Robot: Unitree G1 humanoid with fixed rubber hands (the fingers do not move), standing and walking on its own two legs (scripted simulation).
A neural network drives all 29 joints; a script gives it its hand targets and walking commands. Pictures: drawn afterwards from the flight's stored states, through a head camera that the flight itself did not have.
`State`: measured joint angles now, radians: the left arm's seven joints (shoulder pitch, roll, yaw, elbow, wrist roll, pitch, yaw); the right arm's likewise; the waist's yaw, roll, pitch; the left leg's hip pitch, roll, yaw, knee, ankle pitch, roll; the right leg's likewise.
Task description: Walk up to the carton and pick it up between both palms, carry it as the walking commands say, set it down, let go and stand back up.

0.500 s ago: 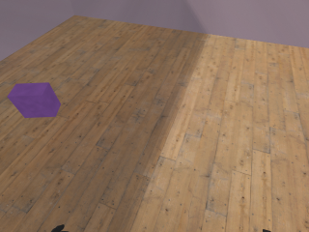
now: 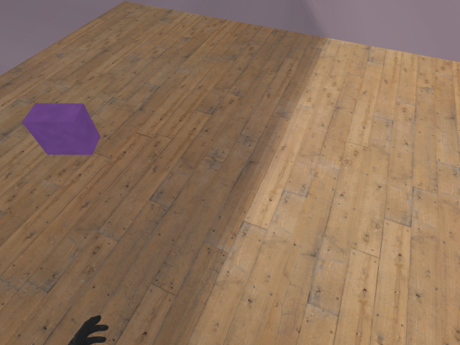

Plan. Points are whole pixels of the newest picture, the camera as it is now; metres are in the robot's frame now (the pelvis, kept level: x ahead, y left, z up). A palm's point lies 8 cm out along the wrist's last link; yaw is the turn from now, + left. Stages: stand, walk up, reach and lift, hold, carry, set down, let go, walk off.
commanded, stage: walk up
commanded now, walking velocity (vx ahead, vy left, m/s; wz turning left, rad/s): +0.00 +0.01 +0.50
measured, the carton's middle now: (64, 129) +1.29 +0.97 -0.64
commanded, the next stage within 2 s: none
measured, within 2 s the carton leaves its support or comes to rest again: neither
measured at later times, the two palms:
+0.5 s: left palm out of the picture +0.09 +0.41 -0.11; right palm out of the picture +0.11 -0.11 -0.12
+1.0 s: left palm (30, 292) +0.24 +0.42 -0.11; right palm (248, 187) +0.50 -0.04 -0.13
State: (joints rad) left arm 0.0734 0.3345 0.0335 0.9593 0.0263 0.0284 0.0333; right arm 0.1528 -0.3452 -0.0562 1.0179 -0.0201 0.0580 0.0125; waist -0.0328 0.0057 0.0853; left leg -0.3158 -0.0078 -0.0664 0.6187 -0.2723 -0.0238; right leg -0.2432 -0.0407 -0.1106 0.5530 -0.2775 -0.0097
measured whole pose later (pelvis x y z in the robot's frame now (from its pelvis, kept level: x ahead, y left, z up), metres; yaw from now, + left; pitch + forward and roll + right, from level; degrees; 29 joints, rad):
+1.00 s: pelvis +0.34 +0.18 +0.01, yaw +28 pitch -2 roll +1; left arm 0.29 0.20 0.06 1.00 0.01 -0.07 0.00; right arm 0.26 -0.28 -0.06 1.00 -0.04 -0.02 0.03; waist 0.01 0.04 0.05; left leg -0.51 0.06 -0.02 1.12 -0.24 0.00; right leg -0.18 -0.07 -0.19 0.47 -0.26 -0.01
